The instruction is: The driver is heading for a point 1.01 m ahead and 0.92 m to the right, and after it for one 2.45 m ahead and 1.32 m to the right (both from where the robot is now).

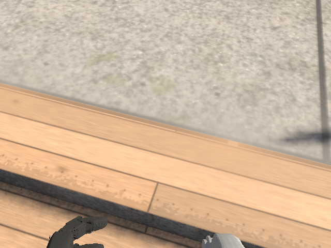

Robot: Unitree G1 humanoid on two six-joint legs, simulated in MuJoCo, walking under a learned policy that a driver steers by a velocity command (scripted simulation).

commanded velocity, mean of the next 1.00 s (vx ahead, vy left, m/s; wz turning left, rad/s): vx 0.50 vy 0.00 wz -0.60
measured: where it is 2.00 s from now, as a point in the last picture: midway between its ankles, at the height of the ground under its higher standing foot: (296, 106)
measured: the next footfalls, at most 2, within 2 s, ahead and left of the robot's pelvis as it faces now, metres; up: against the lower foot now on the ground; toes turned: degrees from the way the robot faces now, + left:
right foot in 0.16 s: +0.24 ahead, -0.09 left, +0.11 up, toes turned -8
left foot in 0.64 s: +0.65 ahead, -0.03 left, +0.23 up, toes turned -19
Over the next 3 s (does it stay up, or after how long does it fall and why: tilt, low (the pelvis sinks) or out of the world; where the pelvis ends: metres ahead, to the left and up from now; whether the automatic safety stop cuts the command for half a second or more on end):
stays up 1.19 -0.64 0.23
